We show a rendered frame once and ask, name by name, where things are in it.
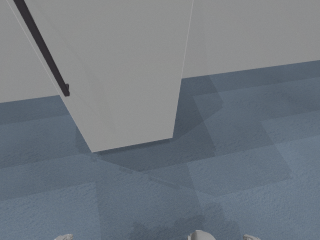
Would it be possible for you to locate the fridge door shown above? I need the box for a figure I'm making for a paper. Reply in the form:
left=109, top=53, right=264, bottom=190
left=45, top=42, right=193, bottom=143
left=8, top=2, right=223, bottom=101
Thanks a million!
left=7, top=0, right=193, bottom=152

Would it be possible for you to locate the handle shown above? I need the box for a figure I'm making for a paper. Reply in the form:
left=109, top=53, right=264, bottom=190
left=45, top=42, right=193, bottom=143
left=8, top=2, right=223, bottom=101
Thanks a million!
left=13, top=0, right=70, bottom=97

